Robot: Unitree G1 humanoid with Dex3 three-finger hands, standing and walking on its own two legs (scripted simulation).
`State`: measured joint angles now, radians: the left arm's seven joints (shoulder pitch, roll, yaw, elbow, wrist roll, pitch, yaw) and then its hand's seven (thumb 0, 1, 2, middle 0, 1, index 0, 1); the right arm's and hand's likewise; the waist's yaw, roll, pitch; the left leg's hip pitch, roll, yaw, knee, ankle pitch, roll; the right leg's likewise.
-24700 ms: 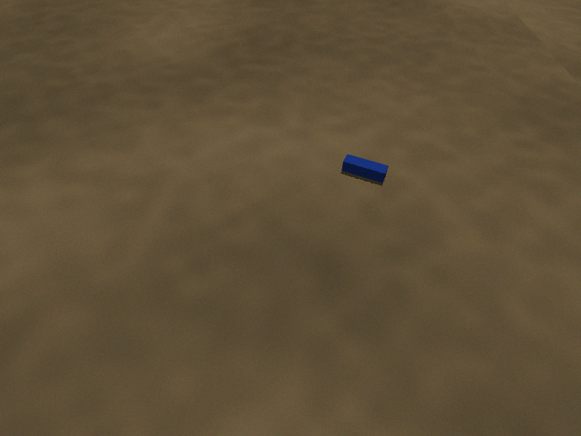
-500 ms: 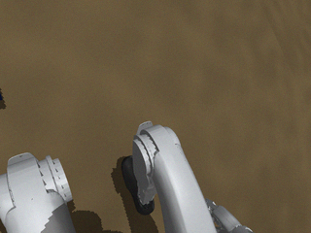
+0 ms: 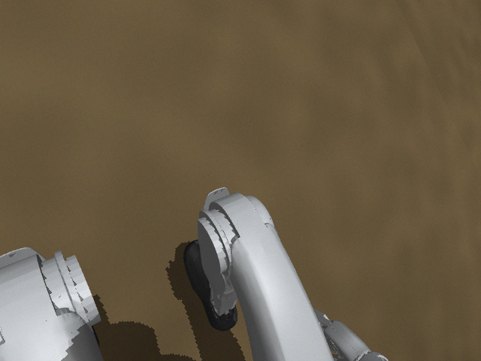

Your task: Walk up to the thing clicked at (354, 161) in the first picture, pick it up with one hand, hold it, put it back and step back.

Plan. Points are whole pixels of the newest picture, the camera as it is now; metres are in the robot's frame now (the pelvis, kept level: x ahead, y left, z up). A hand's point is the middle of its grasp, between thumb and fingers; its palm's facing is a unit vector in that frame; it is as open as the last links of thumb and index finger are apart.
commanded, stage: close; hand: left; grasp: from above
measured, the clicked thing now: out of the picture +0.46 +0.36 -0.27
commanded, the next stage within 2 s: settle in 1.44 s
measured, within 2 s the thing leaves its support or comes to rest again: leaves its support in 1.82 s
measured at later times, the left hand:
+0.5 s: hand out of the picture +0.44 +0.35 -0.24, palm faces -0.41 -0.11 -0.90, open 11.8 cm
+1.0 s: hand out of the picture +0.44 +0.36 -0.24, palm faces -0.46 -0.15 -0.88, open 10.4 cm
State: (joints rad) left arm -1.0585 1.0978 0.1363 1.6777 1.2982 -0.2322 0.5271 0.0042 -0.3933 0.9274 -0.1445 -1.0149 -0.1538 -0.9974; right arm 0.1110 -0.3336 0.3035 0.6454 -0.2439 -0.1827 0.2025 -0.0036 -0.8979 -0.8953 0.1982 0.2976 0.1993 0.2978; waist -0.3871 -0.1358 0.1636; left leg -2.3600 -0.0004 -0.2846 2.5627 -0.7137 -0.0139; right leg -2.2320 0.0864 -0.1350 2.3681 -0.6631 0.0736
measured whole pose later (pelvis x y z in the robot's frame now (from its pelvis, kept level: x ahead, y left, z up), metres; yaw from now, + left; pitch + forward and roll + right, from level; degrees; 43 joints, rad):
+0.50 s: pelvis -0.01 +0.00 +0.00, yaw +0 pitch +26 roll -16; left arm -1.05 1.09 0.09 1.70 1.35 -0.29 0.61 0.00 -0.19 0.87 -0.28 -0.95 -0.30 -0.93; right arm 0.08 -0.34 0.32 0.64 -0.26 -0.17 0.19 0.00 -0.89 -0.89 0.20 0.30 0.20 0.30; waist -0.38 -0.16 0.17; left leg -2.35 0.00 -0.30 2.56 -0.70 -0.02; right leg -2.22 0.09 -0.15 2.36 -0.64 0.07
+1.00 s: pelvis +0.00 +0.00 +0.00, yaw +0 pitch +26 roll -16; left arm -1.03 1.12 0.12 1.65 1.29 -0.30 0.51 0.00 0.01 0.70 -0.42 -0.85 -0.46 -0.82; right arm 0.09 -0.34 0.34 0.62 -0.26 -0.16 0.20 0.00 -0.90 -0.89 0.20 0.30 0.20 0.30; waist -0.37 -0.15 0.20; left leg -2.34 0.00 -0.31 2.56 -0.71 -0.02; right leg -2.21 0.08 -0.15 2.35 -0.65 0.08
